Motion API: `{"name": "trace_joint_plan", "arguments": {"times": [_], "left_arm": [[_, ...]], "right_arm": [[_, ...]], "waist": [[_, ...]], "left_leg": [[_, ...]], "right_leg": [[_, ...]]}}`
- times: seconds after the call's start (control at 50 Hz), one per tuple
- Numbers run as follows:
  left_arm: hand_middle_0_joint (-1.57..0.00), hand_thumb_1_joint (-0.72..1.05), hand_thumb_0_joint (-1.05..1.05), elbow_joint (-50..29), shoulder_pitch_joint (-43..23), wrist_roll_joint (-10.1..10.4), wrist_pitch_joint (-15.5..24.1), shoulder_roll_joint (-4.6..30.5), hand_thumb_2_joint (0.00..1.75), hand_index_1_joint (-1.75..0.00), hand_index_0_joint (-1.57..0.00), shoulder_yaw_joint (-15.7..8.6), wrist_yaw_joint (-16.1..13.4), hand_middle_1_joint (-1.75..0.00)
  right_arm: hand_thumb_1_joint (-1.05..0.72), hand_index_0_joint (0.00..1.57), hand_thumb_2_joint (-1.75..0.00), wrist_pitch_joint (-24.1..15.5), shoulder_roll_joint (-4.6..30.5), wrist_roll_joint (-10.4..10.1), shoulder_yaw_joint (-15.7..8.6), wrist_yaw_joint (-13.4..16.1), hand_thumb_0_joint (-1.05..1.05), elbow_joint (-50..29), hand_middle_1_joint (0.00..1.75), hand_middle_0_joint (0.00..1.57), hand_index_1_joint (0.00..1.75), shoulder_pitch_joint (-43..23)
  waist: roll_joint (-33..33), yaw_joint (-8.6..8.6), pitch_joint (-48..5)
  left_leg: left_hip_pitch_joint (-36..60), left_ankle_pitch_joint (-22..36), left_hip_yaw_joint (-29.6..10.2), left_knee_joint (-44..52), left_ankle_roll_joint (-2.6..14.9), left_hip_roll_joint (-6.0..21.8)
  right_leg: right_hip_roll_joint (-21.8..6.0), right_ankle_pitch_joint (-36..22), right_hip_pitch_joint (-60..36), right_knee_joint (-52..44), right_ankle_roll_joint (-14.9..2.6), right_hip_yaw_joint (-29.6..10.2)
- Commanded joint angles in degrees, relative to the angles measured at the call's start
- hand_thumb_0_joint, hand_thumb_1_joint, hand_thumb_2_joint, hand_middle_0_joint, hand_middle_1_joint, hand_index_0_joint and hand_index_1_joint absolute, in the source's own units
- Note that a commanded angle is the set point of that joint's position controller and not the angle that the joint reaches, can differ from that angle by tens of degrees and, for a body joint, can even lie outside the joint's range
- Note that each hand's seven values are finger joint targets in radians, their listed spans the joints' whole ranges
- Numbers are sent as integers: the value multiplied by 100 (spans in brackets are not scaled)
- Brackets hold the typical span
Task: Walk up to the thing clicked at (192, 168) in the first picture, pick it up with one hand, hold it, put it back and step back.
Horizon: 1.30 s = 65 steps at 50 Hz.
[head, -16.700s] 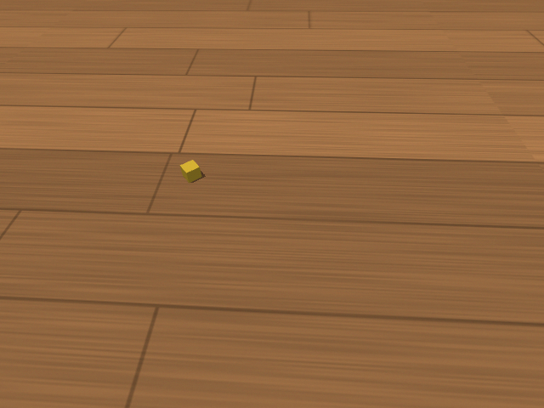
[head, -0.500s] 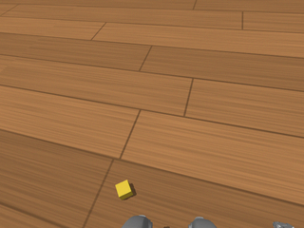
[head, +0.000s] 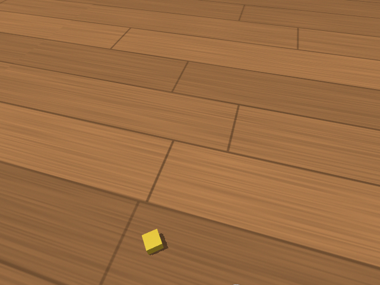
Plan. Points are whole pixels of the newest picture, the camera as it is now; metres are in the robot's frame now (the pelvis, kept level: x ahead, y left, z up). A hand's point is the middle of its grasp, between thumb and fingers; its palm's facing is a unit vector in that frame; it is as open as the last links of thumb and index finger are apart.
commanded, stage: walk up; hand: left
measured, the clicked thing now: (152, 241) +0.43 +0.20 -0.72
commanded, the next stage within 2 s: stand in 0.38 s
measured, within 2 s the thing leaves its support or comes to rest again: neither
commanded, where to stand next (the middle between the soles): +0.03 -0.01 m, yaw -5 degrees
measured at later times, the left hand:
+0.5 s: hand out of the picture +0.10 +0.24 -0.13, palm faces -0.07 -0.94 -0.34, open 7.4 cm
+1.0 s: hand out of the picture +0.09 +0.24 -0.13, palm faces -0.05 -0.94 -0.34, open 7.4 cm
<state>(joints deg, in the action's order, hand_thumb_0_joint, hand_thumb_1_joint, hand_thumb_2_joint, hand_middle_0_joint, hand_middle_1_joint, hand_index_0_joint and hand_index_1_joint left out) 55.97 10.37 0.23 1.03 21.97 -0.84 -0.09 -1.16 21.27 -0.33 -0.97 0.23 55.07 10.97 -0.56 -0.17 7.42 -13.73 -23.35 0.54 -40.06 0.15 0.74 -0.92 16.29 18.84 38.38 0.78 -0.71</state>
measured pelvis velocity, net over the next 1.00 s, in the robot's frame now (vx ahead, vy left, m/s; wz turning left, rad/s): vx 0.01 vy -0.01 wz -0.02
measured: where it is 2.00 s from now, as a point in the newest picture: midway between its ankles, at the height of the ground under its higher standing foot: outside the picture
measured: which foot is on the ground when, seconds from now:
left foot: down 0.00-1.00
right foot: down 0.00-1.00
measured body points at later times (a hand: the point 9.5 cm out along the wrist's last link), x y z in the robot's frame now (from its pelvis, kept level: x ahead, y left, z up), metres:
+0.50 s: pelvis +0.00 -0.01 +0.02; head +0.01 -0.01 +0.47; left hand +0.10 +0.29 -0.10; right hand +0.08 -0.32 -0.11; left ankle -0.02 +0.12 -0.72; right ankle +0.05 -0.14 -0.72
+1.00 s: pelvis +0.01 -0.01 +0.03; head +0.02 -0.01 +0.48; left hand +0.09 +0.29 -0.10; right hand +0.07 -0.31 -0.11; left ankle -0.02 +0.12 -0.72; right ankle +0.05 -0.14 -0.72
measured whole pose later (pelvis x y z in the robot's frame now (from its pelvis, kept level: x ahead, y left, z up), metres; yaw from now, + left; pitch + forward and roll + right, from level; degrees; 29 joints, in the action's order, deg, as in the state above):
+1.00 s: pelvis +0.01 -0.01 +0.03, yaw -1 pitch -2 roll +0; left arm 65.5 5.2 -0.3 0.8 20.1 0.5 0.5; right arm -0.8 19.6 0.7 -0.9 -0.9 66.3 5.5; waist 0.2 -0.1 3.3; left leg -4.4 -12.3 1.7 -18.4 -0.6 0.6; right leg -0.9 7.0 11.0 19.7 0.9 -1.6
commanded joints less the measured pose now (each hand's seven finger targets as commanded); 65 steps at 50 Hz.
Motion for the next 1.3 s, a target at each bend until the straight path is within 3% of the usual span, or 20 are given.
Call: {"name": "trace_joint_plan", "arguments": {"times": [0.0, 0.04, 0.1, 0.16, 0.22, 0.34, 0.36, 0.38, 0.42, 0.5, 0.56, 0.62, 0.66, 0.74, 0.84, 1.0, 1.08, 1.12, 1.28], "left_arm": [[-20, 90, 0, -317, -322, 11, 80, 1198, 90, -30, -20, -208, -24, -30], [-20, 90, 0, -132, -265, -8, 68, 1135, 90, -30, -20, -202, -18, -30], [-20, 90, 0, 2, -369, -6, 116, 1139, 90, -30, -20, -181, 4, -30], [-20, 90, 0, 99, -492, -6, 130, 1152, 90, -30, -20, -165, 10, -30], [-20, 90, 0, 244, -602, -13, 143, 1117, 90, -30, -20, -156, 8, -30], [-20, 90, 0, 366, -863, -46, 130, 1069, 90, -30, -20, -150, 15, -30], [-20, 90, 0, 399, -860, -49, 156, 1073, 90, -30, -20, -123, 14, -30], [-20, 90, 0, 439, -839, -53, 158, 1077, 90, -30, -20, -115, 7, -30], [-20, 90, 0, 488, -850, -38, 166, 1038, 90, -30, -20, -110, -6, -30], [-20, 90, 0, 551, -849, -39, 165, 1083, 90, -30, -20, -124, -11, -30], [-20, 90, 0, 582, -881, -49, 161, 1057, 90, -30, -20, -111, -21, -30], [-20, 90, 0, 598, -937, -43, 128, 1057, 90, -30, -20, -112, -26, -30], [-20, 90, 0, 617, -888, -54, 120, 1071, 90, -30, -20, -108, -19, -30], [-20, 90, 0, 617, -837, -59, 142, 1052, 90, -30, -20, -95, -22, -30], [-20, 90, 0, 586, -856, -62, 116, 1109, 90, -30, -20, -114, -29, -30], [-20, 90, 0, 607, -722, -56, 139, 985, 90, -30, -20, -88, -27, -30], [-20, 90, 0, 626, -722, -46, 114, 990, 90, -30, -20, -85, -30, -30], [-20, 90, 0, 617, -752, -54, 104, 1022, 90, -30, -20, -102, -31, -30], [-20, 90, 0, 597, -763, -58, 112, 1014, 90, -30, -20, -102, -41, -30]], "right_arm": [[-90, 20, -90, -171, 1421, 40, -347, 89, 0, -183, 30, 20, 30, -244], [-90, 20, -90, -192, 1420, 43, -300, 63, 0, -121, 30, 20, 30, -413], [-90, 20, -90, -173, 1318, 49, -252, 41, 0, -1, 30, 20, 30, -617], [-90, 20, -90, -160, 1250, 56, -205, 24, 0, 138, 30, 20, 30, -693], [-90, 20, -90, -168, 1209, 46, -198, 13, 0, 246, 30, 20, 30, -749], [-90, 20, -90, -134, 1197, 70, -201, -11, 0, 444, 30, 20, 30, -801], [-90, 20, -90, -103, 1069, 47, -193, -15, 0, 470, 30, 20, 30, -870], [-90, 20, -90, -85, 1054, 40, -190, -23, 0, 479, 30, 20, 30, -901], [-90, 20, -90, -89, 1131, 55, -213, -23, 0, 550, 30, 20, 30, -890], [-90, 20, -90, -81, 1092, 62, -206, -34, 0, 651, 30, 20, 30, -932], [-90, 20, -90, -88, 1121, 72, -217, -21, 0, 722, 30, 20, 30, -902], [-90, 20, -90, -61, 1096, 82, -214, -27, 0, 779, 30, 20, 30, -926], [-90, 20, -90, -64, 1066, 79, -209, -35, 0, 796, 30, 20, 30, -909], [-90, 20, -90, -64, 1061, 81, -225, -33, 0, 831, 30, 20, 30, -797], [-90, 20, -90, -34, 1015, 101, -221, -44, 0, 823, 30, 20, 30, -763], [-90, 20, -90, -81, 1053, 73, -213, -15, 0, 795, 30, 20, 30, -789], [-90, 20, -90, -65, 1046, 66, -201, -11, 0, 805, 30, 20, 30, -802], [-90, 20, -90, -51, 1049, 74, -202, -5, 0, 799, 30, 20, 30, -749], [-90, 20, -90, -43, 1072, 70, -196, -8, 0, 753, 30, 20, 30, -798]], "waist": [[97, 8, -751], [61, 74, -695], [-128, 66, -694], [-104, 45, -730], [82, 20, -868], [206, -50, -766], [235, -51, -742], [337, -50, -709], [154, -60, -939], [181, -25, -1013], [127, -32, -1096], [110, -6, -850], [160, 5, -794], [171, -19, -900], [193, -30, -713], [44, -14, -1108], [114, -14, -962], [101, -44, -931], [131, -36, -965]], "left_leg": [[-35, 1146, -974, 1482, 521, 850], [-53, 1244, -1018, 1633, 631, 1085], [-190, 745, -603, 1713, 388, 759], [25, 467, -419, 1848, 292, 621], [346, 910, -315, 1860, 268, 623], [520, 727, -230, 2075, 227, 607], [522, 1129, -418, 2155, 147, 613], [530, 1119, -377, 2149, 123, 573], [790, 1529, -413, 2270, 107, 659], [826, 1458, -390, 2380, 86, 631], [848, 1672, -392, 2396, 64, 664], [568, 1206, -449, 2576, 76, 660], [620, 1163, -453, 2618, 69, 650], [757, 1445, -440, 2549, 70, 665], [587, 1013, -420, 2607, 79, 609], [890, 2048, -431, 2531, 83, 721], [892, 1955, -423, 2580, 53, 700], [783, 1648, -414, 2647, 50, 685], [854, 1830, -421, 2588, 55, 705]], "right_leg": [[-309, -1464, -347, -350, -432, -451], [-207, -993, -499, -558, -375, -427], [-337, -1187, -828, -947, -435, -606], [-474, -1210, -775, -1199, -432, -798], [-493, -1581, -825, -1344, -399, -810], [-513, -1054, -715, -1714, -353, -919], [-609, -1316, -815, -1838, -317, -904], [-618, -1171, -796, -1947, -295, -910], [-556, -1587, -958, -1841, -266, -777], [-593, -1462, -1072, -1988, -243, -753], [-625, -1705, -1200, -1962, -256, -711], [-559, -984, -1161, -2103, -212, -679], [-557, -811, -1046, -2159, -213, -686], [-583, -1180, -1066, -2139, -220, -676], [-560, -506, -897, -2303, -192, -730], [-609, -1958, -1298, -1957, -211, -568], [-585, -1825, -1205, -2033, -186, -548], [-578, -1542, -1232, -2077, -180, -563], [-619, -1749, -1286, -2083, -192, -565]]}}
